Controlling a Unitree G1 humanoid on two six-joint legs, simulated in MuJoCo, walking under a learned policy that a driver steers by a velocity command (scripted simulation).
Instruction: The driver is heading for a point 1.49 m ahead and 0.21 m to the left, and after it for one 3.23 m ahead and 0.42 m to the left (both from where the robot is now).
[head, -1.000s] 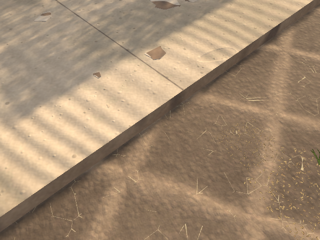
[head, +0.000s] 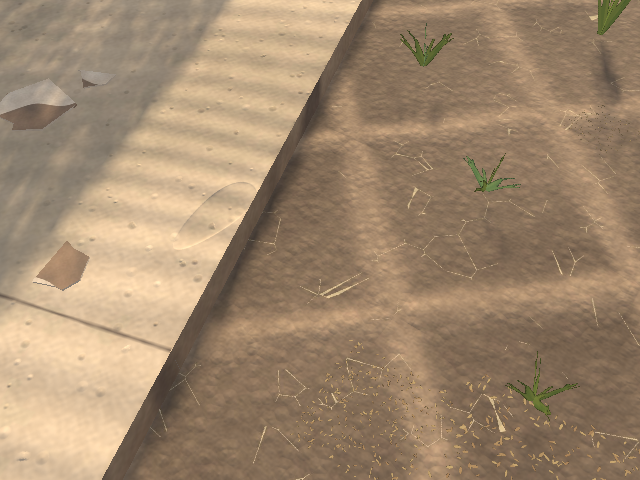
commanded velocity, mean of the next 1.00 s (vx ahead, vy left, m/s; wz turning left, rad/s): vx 0.50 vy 0.00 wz -0.12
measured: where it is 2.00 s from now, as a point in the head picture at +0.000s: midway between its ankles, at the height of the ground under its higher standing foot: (323, 229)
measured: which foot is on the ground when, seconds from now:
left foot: up 0.00-0.38, down 0.40-0.94, up 0.96-1.00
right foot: down 0.00-0.42, up 0.44-0.90, down 0.92-1.00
